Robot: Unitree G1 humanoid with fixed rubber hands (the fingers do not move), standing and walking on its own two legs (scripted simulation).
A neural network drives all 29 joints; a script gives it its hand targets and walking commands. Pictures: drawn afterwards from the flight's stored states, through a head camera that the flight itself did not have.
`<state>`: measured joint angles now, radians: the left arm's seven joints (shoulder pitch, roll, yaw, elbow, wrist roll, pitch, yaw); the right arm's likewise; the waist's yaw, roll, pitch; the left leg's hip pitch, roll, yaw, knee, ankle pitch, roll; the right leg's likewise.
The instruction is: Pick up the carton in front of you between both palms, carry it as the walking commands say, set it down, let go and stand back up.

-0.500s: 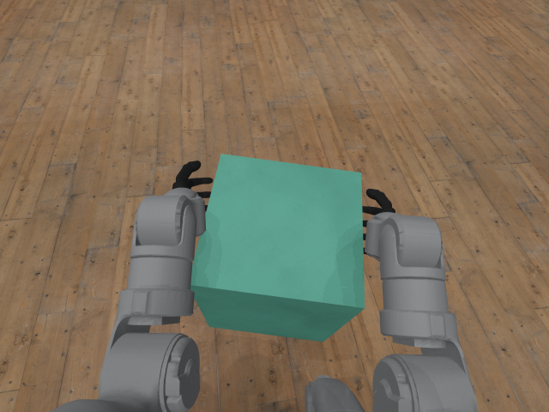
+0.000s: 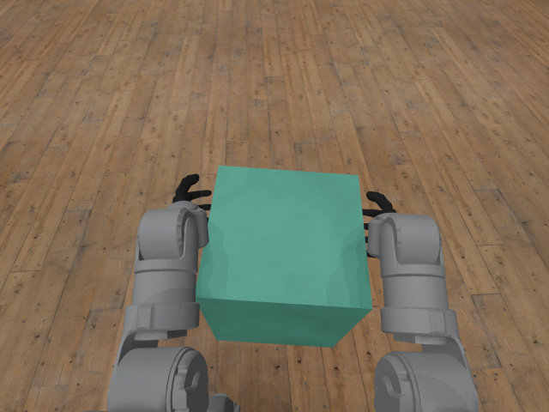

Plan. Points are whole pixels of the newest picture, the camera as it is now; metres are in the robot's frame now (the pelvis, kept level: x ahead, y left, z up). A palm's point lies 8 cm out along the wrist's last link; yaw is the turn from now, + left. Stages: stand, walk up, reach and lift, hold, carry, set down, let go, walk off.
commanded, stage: carry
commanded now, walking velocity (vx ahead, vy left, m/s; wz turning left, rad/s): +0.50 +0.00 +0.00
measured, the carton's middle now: (280, 265) +0.35 +0.01 -0.02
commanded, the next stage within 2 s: none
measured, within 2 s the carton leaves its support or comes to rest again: neither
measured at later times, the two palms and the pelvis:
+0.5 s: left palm (204, 116) +0.59 +0.15 +0.09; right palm (359, 136) +0.56 -0.13 +0.08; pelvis +0.29 +0.03 +0.00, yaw -3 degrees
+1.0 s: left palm (223, 59) +0.78 +0.14 +0.10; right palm (353, 70) +0.76 -0.14 +0.09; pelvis +0.48 +0.00 -0.01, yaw -1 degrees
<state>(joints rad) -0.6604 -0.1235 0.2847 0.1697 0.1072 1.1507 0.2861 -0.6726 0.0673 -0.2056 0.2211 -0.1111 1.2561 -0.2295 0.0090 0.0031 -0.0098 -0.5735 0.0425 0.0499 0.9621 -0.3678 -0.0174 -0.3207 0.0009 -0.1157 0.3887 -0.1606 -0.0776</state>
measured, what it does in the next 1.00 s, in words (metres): walks ahead: left foot, then right foot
